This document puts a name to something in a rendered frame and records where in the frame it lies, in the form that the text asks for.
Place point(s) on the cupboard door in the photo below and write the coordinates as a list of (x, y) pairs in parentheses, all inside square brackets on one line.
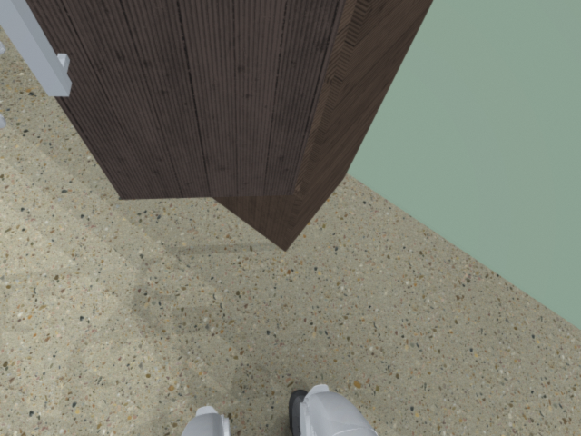
[(193, 98)]

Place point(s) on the robot right shin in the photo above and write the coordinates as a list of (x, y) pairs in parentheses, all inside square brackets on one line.
[(315, 389)]

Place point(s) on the robot right thigh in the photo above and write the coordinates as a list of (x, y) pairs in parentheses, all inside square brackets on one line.
[(330, 414)]

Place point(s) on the handle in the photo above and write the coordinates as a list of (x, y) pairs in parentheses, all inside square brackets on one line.
[(19, 23)]

